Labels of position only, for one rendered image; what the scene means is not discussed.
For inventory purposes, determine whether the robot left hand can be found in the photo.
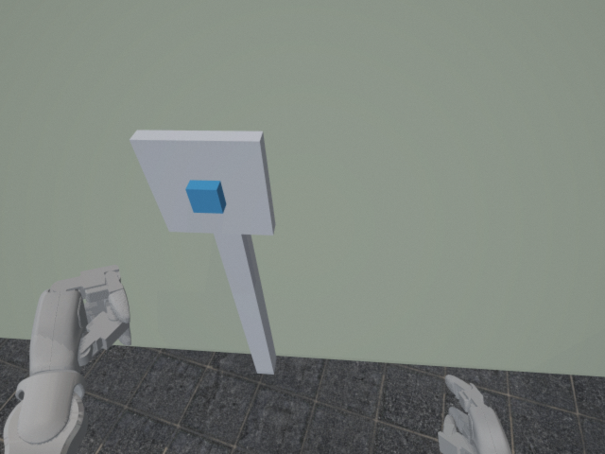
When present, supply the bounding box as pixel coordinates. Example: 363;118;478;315
29;265;131;376

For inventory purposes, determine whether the left robot forearm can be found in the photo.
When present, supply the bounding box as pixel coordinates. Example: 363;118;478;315
3;370;88;454

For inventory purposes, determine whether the robot right hand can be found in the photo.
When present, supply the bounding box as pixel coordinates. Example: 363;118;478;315
438;375;511;454

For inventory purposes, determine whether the button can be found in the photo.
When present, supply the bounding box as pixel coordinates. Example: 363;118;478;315
185;180;226;214

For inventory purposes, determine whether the panel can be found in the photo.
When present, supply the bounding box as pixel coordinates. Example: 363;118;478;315
130;130;276;375

